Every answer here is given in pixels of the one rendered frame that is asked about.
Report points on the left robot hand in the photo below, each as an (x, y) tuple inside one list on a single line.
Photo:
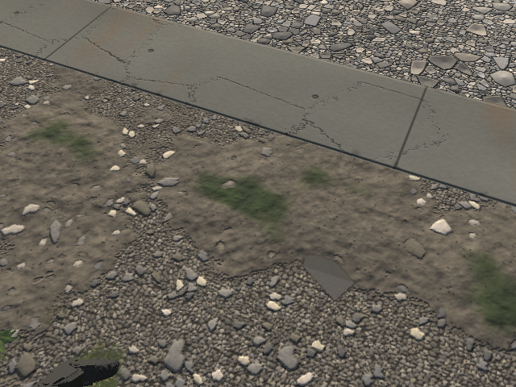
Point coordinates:
[(73, 373)]

